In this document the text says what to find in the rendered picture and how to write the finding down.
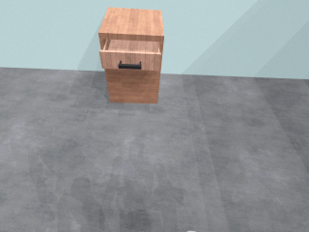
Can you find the handle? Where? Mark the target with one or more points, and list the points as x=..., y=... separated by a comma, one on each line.
x=131, y=71
x=130, y=66

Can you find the drawer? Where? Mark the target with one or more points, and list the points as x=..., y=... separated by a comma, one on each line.
x=132, y=53

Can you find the cabinet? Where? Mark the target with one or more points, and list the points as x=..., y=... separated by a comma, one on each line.
x=128, y=24

